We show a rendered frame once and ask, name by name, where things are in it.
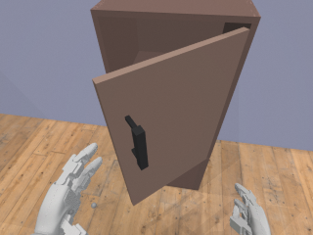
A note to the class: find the cupboard door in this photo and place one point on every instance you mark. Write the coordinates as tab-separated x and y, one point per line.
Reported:
178	99

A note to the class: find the handle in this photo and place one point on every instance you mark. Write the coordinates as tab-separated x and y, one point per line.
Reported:
140	143

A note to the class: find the robot right hand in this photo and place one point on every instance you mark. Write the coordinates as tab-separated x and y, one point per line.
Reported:
253	220

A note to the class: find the robot left hand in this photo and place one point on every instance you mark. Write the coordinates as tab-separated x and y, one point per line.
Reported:
64	195

